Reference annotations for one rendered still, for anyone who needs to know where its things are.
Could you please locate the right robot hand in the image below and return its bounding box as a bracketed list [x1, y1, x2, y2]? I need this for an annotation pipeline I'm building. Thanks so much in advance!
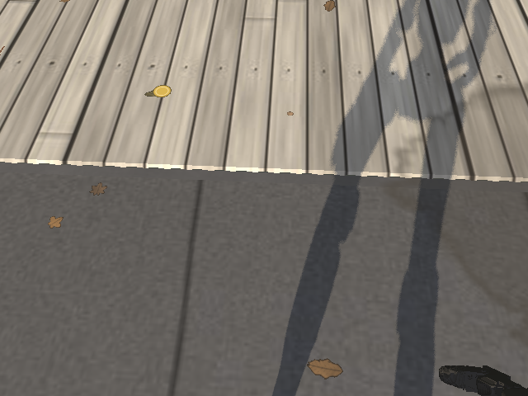
[439, 365, 528, 396]

